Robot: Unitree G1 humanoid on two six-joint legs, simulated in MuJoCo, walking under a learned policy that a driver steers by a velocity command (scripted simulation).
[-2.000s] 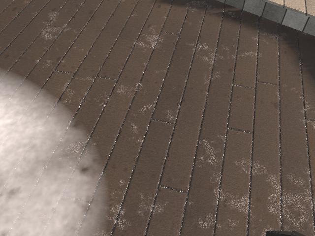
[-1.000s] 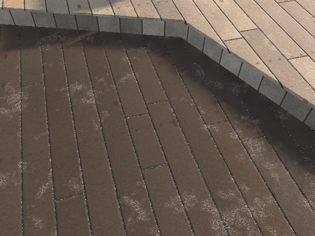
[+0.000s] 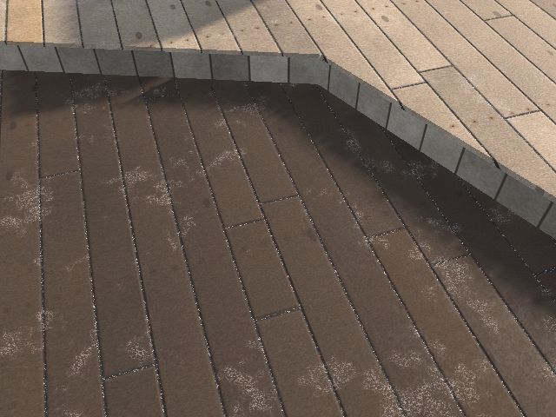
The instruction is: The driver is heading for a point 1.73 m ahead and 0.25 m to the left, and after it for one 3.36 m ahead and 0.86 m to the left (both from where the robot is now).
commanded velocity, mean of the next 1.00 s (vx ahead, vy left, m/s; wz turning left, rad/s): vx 0.38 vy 0.00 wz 0.00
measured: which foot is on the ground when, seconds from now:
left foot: down 0.00-0.26, up 0.28-0.68, down 0.70-1.00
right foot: down 0.00-0.72, up 0.74-1.00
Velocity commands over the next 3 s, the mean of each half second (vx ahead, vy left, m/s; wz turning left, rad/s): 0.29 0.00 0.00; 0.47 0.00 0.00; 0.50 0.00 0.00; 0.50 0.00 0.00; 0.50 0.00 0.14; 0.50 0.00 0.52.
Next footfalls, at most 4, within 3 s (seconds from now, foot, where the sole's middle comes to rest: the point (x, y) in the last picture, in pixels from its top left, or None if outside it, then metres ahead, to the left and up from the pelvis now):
0.70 left None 0.44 0.12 -0.77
1.28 right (330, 322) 0.76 -0.11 -0.77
1.82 left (242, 234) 1.06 0.13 -0.77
2.32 right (308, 172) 1.33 -0.08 -0.77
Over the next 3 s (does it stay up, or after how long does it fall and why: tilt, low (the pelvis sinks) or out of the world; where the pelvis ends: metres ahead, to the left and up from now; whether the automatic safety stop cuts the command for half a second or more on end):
stays up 1.49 0.10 0.00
